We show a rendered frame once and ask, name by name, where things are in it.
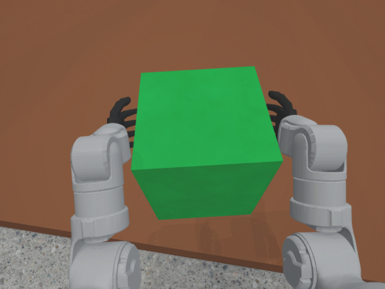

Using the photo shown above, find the robot left hand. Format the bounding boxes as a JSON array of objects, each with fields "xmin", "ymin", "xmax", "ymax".
[{"xmin": 107, "ymin": 97, "xmax": 137, "ymax": 148}]

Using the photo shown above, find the robot right hand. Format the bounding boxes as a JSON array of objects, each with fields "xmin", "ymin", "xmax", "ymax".
[{"xmin": 266, "ymin": 91, "xmax": 297, "ymax": 139}]

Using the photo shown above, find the carton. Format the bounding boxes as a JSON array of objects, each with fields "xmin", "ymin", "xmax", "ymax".
[{"xmin": 131, "ymin": 66, "xmax": 283, "ymax": 220}]

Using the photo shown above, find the robot left forearm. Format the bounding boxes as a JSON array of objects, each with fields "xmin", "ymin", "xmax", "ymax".
[{"xmin": 68, "ymin": 123, "xmax": 131, "ymax": 289}]

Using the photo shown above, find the left robot upper arm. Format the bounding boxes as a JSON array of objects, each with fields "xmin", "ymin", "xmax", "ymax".
[{"xmin": 69, "ymin": 241, "xmax": 141, "ymax": 289}]

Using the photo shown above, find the robot right forearm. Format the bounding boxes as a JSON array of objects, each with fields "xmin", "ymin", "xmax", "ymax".
[{"xmin": 277, "ymin": 115, "xmax": 361, "ymax": 274}]

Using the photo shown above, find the right robot upper arm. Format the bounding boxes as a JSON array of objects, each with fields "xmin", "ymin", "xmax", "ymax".
[{"xmin": 282, "ymin": 232, "xmax": 385, "ymax": 289}]

